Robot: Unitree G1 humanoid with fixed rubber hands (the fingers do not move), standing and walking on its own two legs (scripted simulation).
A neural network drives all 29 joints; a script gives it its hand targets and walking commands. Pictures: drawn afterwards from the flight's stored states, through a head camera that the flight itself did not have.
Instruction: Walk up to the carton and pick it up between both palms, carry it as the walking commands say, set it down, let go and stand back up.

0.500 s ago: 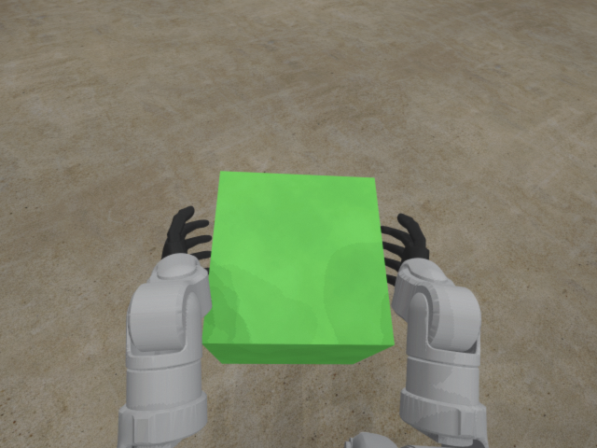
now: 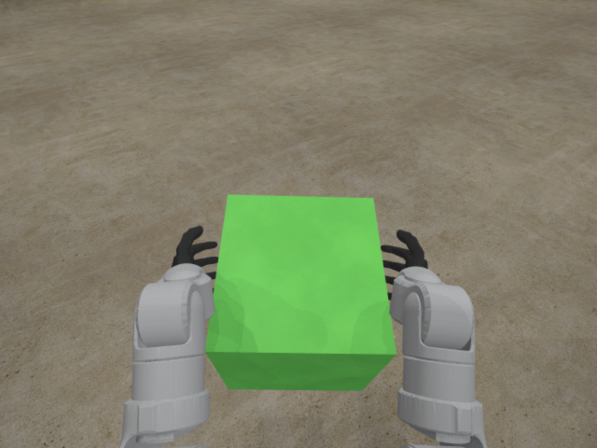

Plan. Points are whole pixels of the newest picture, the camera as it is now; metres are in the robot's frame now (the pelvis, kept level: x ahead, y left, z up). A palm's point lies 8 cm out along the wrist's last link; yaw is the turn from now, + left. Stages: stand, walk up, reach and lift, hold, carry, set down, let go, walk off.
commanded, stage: carry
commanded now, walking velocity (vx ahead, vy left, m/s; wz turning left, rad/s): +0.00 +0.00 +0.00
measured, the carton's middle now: (298, 297) +0.34 -0.01 +0.03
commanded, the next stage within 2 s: none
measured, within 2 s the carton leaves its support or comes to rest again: neither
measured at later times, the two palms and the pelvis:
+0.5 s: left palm (131, 346) +0.22 +0.18 +0.11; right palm (384, 332) +0.22 -0.10 +0.13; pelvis -0.09 +0.03 -0.01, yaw +1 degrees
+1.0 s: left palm (164, 370) +0.20 +0.14 +0.10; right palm (423, 364) +0.19 -0.14 +0.10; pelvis -0.10 +0.01 -0.01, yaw -1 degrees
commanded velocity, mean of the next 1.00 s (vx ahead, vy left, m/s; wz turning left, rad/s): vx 0.00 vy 0.00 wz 0.00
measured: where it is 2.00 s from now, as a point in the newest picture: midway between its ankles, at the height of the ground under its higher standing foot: outside the picture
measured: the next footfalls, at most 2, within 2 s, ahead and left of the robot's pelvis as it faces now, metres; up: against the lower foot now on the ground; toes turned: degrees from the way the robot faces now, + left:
left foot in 0.42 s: +0.04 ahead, +0.11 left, +0.00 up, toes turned -5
right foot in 0.68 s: -0.10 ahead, -0.07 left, +0.00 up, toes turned -2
